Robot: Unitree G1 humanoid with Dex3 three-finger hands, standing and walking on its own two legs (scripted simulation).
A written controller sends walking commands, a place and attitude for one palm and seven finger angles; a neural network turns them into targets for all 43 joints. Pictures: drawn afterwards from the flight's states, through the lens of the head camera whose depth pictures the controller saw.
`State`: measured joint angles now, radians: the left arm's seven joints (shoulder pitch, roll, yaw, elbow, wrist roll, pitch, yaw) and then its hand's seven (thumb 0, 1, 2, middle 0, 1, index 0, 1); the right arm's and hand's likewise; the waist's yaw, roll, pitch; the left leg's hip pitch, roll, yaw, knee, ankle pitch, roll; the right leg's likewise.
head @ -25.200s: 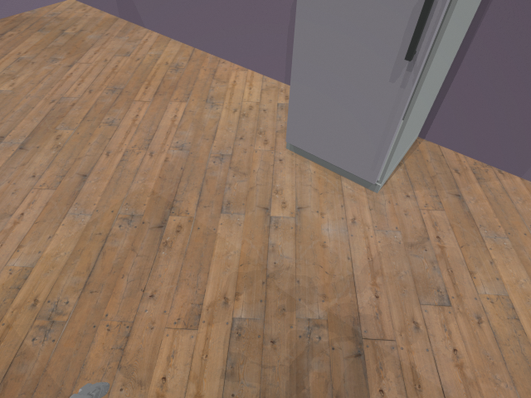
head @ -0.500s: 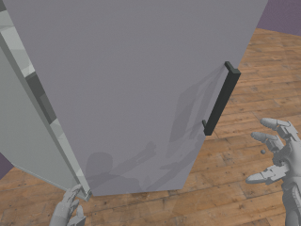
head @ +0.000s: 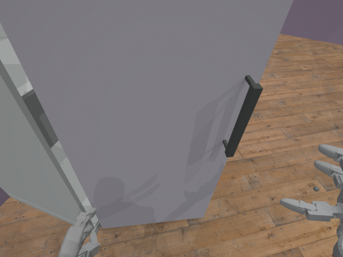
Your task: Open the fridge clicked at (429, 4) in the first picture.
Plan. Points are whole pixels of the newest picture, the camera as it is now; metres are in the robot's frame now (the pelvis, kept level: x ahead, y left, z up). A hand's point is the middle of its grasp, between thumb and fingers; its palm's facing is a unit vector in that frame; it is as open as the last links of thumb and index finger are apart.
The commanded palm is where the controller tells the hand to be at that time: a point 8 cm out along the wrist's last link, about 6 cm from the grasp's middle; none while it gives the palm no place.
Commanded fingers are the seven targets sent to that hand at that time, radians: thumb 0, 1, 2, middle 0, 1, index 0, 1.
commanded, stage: draw the hand back to the body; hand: right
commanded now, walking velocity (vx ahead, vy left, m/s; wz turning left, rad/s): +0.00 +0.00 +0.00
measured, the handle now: (237, 120) +0.45 -0.19 +0.09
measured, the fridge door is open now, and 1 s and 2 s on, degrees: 63 63 63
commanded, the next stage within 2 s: step back with the hand held close in 0.84 s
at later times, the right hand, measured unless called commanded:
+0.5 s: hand (337, 185) +0.21 -0.29 +0.16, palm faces +0.48 +0.79 -0.38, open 8.4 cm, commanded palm +0.16 -0.32 +0.18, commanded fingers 0.00 -0.90 -0.90 0.20 0.30 0.20 0.30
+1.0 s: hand (337, 189) +0.20 -0.29 +0.16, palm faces +0.48 +0.79 -0.37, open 7.4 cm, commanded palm +0.15 -0.31 +0.18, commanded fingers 0.00 -0.90 -0.90 0.20 0.30 0.20 0.30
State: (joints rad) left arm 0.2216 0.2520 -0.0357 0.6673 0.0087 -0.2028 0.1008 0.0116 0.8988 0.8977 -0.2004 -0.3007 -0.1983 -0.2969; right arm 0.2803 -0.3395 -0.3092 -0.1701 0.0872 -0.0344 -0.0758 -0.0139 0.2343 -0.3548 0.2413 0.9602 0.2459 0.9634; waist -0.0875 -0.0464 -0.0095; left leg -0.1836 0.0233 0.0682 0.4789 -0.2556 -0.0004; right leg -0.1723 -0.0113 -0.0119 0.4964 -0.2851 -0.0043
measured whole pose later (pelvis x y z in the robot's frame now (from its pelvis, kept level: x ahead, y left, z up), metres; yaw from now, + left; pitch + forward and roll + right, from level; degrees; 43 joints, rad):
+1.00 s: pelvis +0.01 -0.01 +0.01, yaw +1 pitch -5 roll +1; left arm 0.21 0.22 -0.03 0.66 0.02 -0.11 0.08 0.01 0.90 0.90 -0.20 -0.30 -0.20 -0.30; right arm 0.40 -0.35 -0.35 -0.35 0.06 -0.05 -0.10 0.01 -0.89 -0.90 0.21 0.30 0.21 0.30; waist -0.09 -0.04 0.02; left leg -0.07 0.03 0.05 0.37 -0.21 -0.02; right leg -0.06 0.00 -0.03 0.41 -0.26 -0.02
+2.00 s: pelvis -0.10 -0.03 -0.02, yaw -2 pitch +0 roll +2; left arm 0.22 0.22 0.01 0.60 0.02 -0.13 0.07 0.01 0.90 0.90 -0.20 -0.30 -0.20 -0.30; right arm 0.46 -0.39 -0.45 -0.51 -0.01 -0.30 -0.13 0.01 -0.88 -0.90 0.21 0.30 0.22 0.30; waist -0.02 0.03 0.04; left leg -0.43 0.00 -0.05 0.60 -0.17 -0.04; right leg -0.48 0.03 -0.01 0.69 -0.28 -0.05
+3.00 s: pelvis -0.26 -0.10 +0.00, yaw +6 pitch +1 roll +2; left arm 0.20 0.16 -0.04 0.60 0.04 -0.12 0.06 0.01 0.89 0.90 -0.20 -0.30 -0.20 -0.30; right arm 0.56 -0.49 -0.43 -0.61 0.06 -0.14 -0.13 0.01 -0.88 -0.90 0.21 0.30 0.22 0.30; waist -0.06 0.06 -0.03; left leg -0.15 -0.05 0.04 0.41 -0.28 0.09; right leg -0.53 0.04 -0.04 0.69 -0.29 0.05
